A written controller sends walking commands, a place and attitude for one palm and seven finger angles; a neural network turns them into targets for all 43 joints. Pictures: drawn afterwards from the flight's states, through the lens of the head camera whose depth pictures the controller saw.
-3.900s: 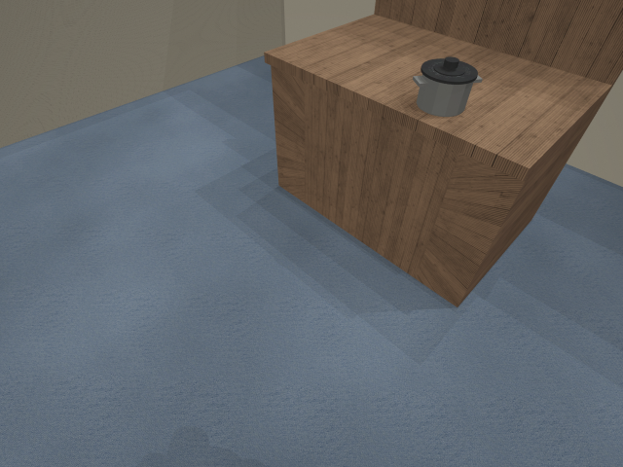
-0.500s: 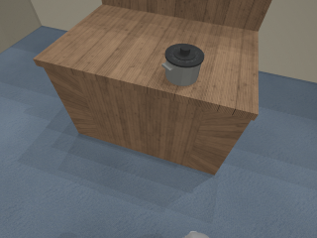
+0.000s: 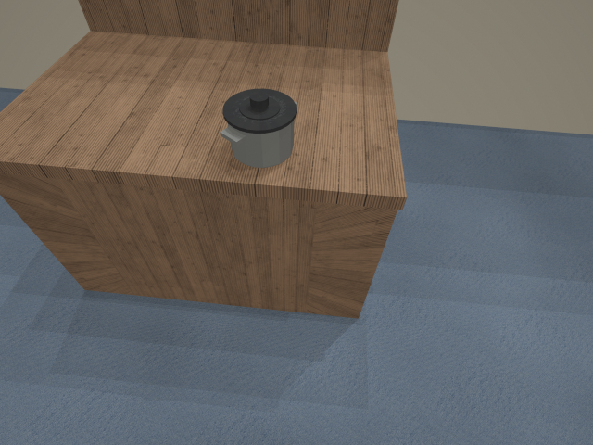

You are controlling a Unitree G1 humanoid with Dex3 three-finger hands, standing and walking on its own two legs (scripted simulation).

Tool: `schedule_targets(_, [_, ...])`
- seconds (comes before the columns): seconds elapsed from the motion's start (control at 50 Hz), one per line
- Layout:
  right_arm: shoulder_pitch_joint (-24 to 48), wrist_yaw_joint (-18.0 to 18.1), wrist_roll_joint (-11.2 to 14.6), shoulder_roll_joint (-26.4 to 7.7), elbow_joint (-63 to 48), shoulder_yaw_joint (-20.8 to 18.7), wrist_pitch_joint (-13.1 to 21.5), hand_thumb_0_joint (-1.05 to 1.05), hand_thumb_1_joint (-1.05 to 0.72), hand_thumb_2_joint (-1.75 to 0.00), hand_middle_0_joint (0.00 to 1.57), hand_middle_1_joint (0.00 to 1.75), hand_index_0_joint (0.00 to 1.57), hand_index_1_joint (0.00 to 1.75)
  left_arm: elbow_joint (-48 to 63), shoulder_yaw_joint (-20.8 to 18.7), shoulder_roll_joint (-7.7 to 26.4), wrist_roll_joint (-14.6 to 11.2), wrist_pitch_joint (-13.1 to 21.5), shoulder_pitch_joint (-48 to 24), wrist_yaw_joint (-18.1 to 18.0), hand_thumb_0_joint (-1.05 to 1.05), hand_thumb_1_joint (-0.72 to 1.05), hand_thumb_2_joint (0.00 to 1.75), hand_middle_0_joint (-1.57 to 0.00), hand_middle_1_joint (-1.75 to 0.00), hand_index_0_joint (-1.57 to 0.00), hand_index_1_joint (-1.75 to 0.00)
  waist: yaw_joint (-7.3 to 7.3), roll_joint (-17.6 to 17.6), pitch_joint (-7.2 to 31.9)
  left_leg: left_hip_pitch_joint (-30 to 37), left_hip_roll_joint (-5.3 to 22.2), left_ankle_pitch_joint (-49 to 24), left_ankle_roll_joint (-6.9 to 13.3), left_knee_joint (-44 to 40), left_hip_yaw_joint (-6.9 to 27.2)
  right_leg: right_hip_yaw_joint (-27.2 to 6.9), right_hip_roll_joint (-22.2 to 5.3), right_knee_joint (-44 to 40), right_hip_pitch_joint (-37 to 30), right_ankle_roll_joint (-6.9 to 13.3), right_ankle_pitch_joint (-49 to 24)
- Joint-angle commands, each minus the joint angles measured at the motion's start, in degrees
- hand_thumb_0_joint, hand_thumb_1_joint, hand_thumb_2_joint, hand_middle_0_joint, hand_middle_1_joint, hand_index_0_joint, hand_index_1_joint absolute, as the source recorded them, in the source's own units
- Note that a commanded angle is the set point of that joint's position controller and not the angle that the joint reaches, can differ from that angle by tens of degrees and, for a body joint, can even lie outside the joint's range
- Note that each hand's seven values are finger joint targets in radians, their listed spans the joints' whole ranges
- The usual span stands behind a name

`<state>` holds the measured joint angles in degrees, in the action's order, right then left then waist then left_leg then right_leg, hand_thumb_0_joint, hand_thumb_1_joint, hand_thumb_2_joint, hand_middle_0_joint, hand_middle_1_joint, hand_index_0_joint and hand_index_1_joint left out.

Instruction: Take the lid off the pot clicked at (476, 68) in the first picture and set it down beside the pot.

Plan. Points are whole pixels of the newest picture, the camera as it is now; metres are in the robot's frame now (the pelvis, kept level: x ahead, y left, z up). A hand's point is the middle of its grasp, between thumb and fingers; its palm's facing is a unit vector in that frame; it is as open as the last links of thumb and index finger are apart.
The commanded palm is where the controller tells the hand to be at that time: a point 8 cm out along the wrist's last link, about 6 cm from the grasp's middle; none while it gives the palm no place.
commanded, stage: take the last steps up to it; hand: left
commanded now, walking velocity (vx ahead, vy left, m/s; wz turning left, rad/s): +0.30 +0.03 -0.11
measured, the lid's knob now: (259, 100) +0.76 +0.13 +0.04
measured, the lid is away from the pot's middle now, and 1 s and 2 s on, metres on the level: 0.00 0.00 0.00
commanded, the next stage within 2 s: come to a stop and stand still in 0.90 s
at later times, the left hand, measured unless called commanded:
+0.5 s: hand (186, 443) +0.15 +0.18 -0.17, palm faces -0.12 -0.98 -0.16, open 7.4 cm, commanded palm none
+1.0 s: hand (214, 409) +0.20 +0.15 -0.17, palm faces +0.04 -0.98 -0.18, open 7.3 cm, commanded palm none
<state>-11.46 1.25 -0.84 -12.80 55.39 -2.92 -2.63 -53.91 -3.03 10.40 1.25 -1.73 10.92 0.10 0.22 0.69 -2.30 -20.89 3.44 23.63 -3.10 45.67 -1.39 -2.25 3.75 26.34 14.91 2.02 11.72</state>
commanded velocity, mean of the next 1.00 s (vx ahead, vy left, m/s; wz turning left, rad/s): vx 0.24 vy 0.03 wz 0.00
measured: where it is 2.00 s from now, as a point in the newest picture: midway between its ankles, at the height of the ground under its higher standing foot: (306, 443)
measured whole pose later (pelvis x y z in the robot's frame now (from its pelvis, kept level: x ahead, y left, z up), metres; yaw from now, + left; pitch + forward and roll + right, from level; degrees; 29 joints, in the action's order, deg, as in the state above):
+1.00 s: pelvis +0.21 -0.02 +0.01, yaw -3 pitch +0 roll -1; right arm -9.3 -0.9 -1.3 -10.7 58.0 -2.6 1.0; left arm -63.4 -1.8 7.4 1.4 3.7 20.1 -0.7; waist 2.2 1.7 -0.7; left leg -26.3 4.7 13.1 -0.5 40.6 -4.3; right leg 9.7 -1.2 19.9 3.3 0.9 16.1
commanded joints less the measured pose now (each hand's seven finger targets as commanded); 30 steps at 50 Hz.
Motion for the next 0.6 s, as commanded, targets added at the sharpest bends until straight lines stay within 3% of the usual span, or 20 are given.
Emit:
schedule_targets(0.0, [-7.0,0.9,0.4,-3.1,-1.6,-0.5,2.4,0.00,-0.90,-0.90,0.20,0.30,0.20,0.30,3.0,-2.8,10.9,-0.5,0.7,-0.2,-1.1,0.00,0.90,0.90,-0.20,-0.30,-0.20,-0.30,-2.06,-6.0,5.0,11.9,-1.7,-9.2,1.2,-18.4,-0.6,-14.9,-13.0,-5.3,0.6,6.2,-8.1])
schedule_targets(0.02, [-9.3,0.9,0.1,-4.6,-1.0,-0.4,3.2,0.00,-0.90,-0.90,0.20,0.30,0.20,0.30,3.2,-2.4,9.0,-0.8,0.7,0.3,-1.0,0.00,0.90,0.90,-0.20,-0.30,-0.20,-0.30,-2.70,-1.6,6.2,17.3,1.7,-8.9,2.3,-24.3,2.6,-12.1,-9.3,-1.8,4.3,4.0,1.2])
schedule_targets(0.04, [-10.3,0.8,-0.7,-9.2,-1.2,-1.2,3.6,0.00,-0.90,-0.90,0.20,0.30,0.20,0.30,3.8,-1.7,6.1,-1.0,0.5,1.0,-0.3,0.00,0.90,0.90,-0.20,-0.30,-0.20,-0.30,-2.96,11.9,4.7,20.0,12.5,-0.3,6.4,-31.4,17.1,-4.4,-1.8,9.0,13.9,0.7,14.0])
schedule_targets(0.06, [-10.2,0.6,-1.0,-12.2,-2.3,-1.7,3.2,0.00,-0.90,-0.90,0.20,0.30,0.20,0.30,4.6,-1.6,5.4,-0.3,0.9,0.0,-0.1,0.00,0.90,0.90,-0.20,-0.30,-0.20,-0.30,-3.31,16.9,0.8,16.3,20.3,8.8,11.4,-37.7,27.0,2.2,0.6,20.5,19.8,-1.1,20.4])
schedule_targets(0.08, [-8.9,0.6,-0.9,-12.2,-3.1,-1.6,3.3,0.00,-0.90,-0.90,0.20,0.30,0.20,0.30,5.1,-2.0,6.8,0.3,1.0,-1.2,0.2,0.00,0.90,0.90,-0.20,-0.30,-0.20,-0.30,-3.28,14.1,-2.3,10.6,22.3,15.5,13.6,-40.6,29.5,-0.9,-2.6,27.5,20.6,-0.7,18.9])
schedule_targets(0.1, [-7.3,0.7,-1.0,-9.0,-2.7,-0.8,3.8,0.00,-0.90,-0.90,0.20,0.30,0.20,0.30,3.5,-2.4,7.8,0.9,1.0,-0.9,0.4,0.00,0.90,0.90,-0.20,-0.30,-0.20,-0.30,-2.41,13.4,-4.5,8.8,17.9,14.9,11.8,-41.4,24.6,-1.8,-3.4,31.6,20.5,-0.8,14.8])
schedule_targets(0.14, [-5.9,0.8,-0.8,-5.6,-2.3,0.3,4.7,0.00,-0.90,-0.90,0.20,0.30,0.20,0.30,1.1,-2.3,6.5,0.8,1.5,1.6,1.3,0.00,0.90,0.90,-0.20,-0.30,-0.20,-0.30,-0.58,6.0,-4.9,10.0,12.2,5.1,10.0,-39.1,14.3,-0.2,-4.1,36.2,20.3,-1.0,7.8])
schedule_targets(0.18, [-8.6,0.9,-0.2,-4.1,-0.9,0.6,5.7,0.00,-0.90,-0.90,0.20,0.30,0.20,0.30,-0.3,-1.6,4.6,0.4,2.0,3.4,1.5,0.00,0.90,0.90,-0.20,-0.30,-0.20,-0.30,-0.49,3.5,-2.5,14.3,9.7,-5.1,9.2,-37.7,8.3,1.1,-4.6,37.1,20.4,-1.5,3.4])
schedule_targets(0.24, [-13.8,1.0,-0.1,-3.5,1.7,0.7,6.5,0.00,-0.90,-0.90,0.20,0.30,0.20,0.30,-0.3,-1.4,4.5,0.4,2.1,2.5,1.2,0.00,0.90,0.90,-0.20,-0.30,-0.20,-0.30,-1.65,6.0,-1.9,19.5,10.3,-14.2,10.6,-36.7,7.1,1.5,-6.2,35.7,23.3,-2.4,2.3])
schedule_targets(0.32, [-18.6,1.2,-0.2,-2.6,4.7,0.7,7.1,0.00,-0.90,-0.90,0.20,0.30,0.20,0.30,0.2,-0.7,3.6,0.3,2.4,-1.6,1.3,0.00,0.90,0.90,-0.20,-0.30,-0.20,-0.30,-3.22,6.1,-2.6,24.3,12.2,-26.2,13.4,-35.1,6.5,3.8,-8.2,29.1,24.7,-2.9,4.0])
schedule_targets(0.4, [-20.3,1.0,-0.7,-2.8,6.9,0.4,6.8,0.00,-0.90,-0.90,0.20,0.30,0.20,0.30,1.1,0.0,2.0,0.0,2.8,-5.9,1.3,0.00,0.90,0.90,-0.20,-0.30,-0.20,-0.30,-4.26,7.4,-4.4,22.5,13.3,-28.1,14.4,-33.9,5.1,6.4,-8.8,19.0,20.6,-2.3,7.4])
schedule_targets(0.48, [-18.5,0.7,-0.8,-3.1,7.9,0.1,6.5,0.00,-0.90,-0.90,0.20,0.30,0.20,0.30,0.7,-0.2,1.5,-0.1,3.4,-5.0,1.2,0.00,0.90,0.90,-0.20,-0.30,-0.20,-0.30,-2.85,7.6,-5.4,15.6,12.6,-23.1,13.3,-32.2,4.2,8.2,-7.3,11.3,10.9,-1.2,6.3])
schedule_targets(0.52, [-16.9,0.7,-0.5,-3.0,8.1,0.1,6.3,0.00,-0.90,-0.90,0.20,0.30,0.20,0.30,-1.6,-0.8,1.7,0.1,3.9,1.5,1.0,0.00,0.90,0.90,-0.20,-0.30,-0.20,-0.30,0.53,5.2,-2.3,12.3,9.9,-23.6,11.2,-25.7,1.0,10.3,-5.2,4.0,-0.5,-0.6,0.7])
schedule_targets(0.54, [-16.8,0.5,0.0,-2.4,8.3,0.2,6.5,0.00,-0.90,-0.90,0.20,0.30,0.20,0.30,-3.9,-1.3,3.9,0.3,4.6,8.6,0.7,0.00,0.90,0.90,-0.20,-0.30,-0.20,-0.30,3.52,0.9,1.5,8.8,6.9,-24.0,9.2,-16.6,-1.5,8.8,-5.5,0.5,-11.3,0.3,-1.6])
schedule_targets(0.56, [-16.9,-0.1,0.7,-0.3,7.5,0.4,6.8,0.00,-0.90,-0.90,0.20,0.30,0.20,0.30,-6.3,-2.4,8.3,0.6,5.4,16.4,0.0,0.00,0.90,0.90,-0.20,-0.30,-0.20,-0.30,6.52,-8.1,6.8,-1.9,3.1,-14.7,6.7,-3.0,-5.1,-3.8,-16.3,-2.8,-24.5,4.1,2.9])
schedule_targets(0.58, [-17.9,-0.3,0.8,1.8,5.3,0.9,6.7,0.00,-0.90,-0.90,0.20,0.30,0.20,0.30,-7.1,-3.6,14.5,-0.1,5.5,21.4,-0.7,0.00,0.90,0.90,-0.20,-0.30,-0.20,-0.30,6.26,-19.4,10.2,-13.5,-3.0,9.7,4.7,13.8,-5.5,-26.2,-30.9,-11.3,-30.1,9.6,2.9])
